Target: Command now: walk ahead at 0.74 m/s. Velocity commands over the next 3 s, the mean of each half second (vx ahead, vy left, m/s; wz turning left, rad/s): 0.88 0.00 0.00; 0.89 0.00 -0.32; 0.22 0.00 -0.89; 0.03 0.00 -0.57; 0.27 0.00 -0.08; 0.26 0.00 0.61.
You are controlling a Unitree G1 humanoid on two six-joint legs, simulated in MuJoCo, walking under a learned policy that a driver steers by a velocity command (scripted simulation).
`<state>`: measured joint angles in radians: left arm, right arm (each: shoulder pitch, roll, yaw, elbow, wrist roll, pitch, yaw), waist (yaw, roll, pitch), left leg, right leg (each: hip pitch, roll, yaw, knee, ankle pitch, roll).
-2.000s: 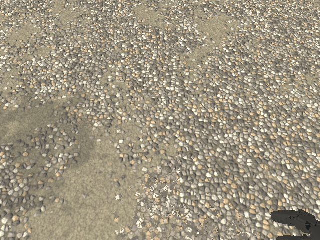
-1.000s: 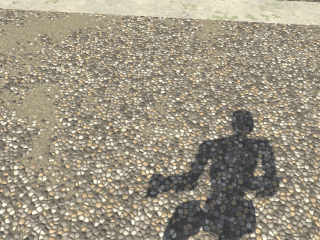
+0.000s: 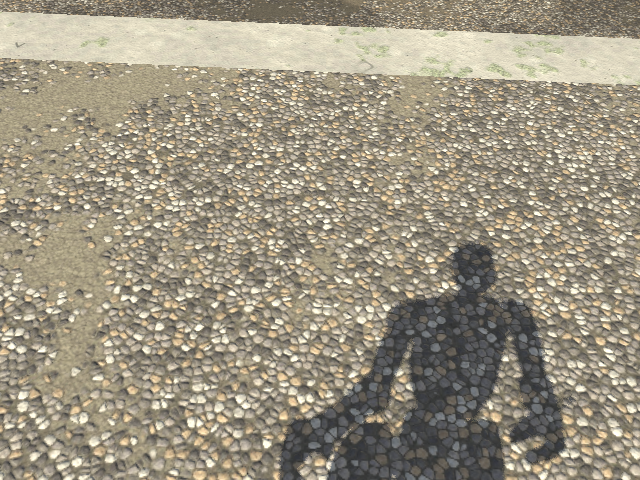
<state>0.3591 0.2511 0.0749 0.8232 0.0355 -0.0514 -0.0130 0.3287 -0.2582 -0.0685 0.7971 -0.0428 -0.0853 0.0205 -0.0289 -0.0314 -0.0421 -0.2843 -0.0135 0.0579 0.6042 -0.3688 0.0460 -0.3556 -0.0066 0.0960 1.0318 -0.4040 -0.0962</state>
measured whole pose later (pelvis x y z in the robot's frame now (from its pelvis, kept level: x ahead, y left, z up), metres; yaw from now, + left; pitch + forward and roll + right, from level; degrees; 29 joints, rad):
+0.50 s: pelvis +0.37 -0.03 +0.00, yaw +1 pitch +1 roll -2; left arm 0.23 0.26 0.06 0.82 0.04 -0.07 -0.02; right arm 0.36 -0.25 -0.04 0.88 -0.01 -0.08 0.02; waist -0.02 0.03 0.03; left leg -0.35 0.04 -0.04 1.29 -0.26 0.11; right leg -0.35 0.08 -0.12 0.55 -0.23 -0.10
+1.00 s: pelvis +0.82 -0.01 +0.01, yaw -11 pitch +0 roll +2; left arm 0.26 0.31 0.07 0.85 -0.04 -0.04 0.01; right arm 0.21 -0.27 -0.04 0.83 -0.03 -0.10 0.00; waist 0.00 -0.04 0.09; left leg -0.27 0.02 0.18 0.49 -0.21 0.02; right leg -0.49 -0.03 0.01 1.27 -0.33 -0.07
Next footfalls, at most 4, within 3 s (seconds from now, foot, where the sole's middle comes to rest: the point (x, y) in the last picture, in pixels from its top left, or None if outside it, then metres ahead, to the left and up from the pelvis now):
0.36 right None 0.45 -0.10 -0.76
0.82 left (278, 326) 0.91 0.09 -0.76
1.22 right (369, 253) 1.15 -0.16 -0.76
1.74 left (327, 210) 1.31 -0.05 -0.76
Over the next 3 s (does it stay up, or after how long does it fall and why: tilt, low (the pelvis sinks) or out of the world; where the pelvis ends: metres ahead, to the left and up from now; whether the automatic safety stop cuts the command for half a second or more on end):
stays up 1.38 -0.23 0.00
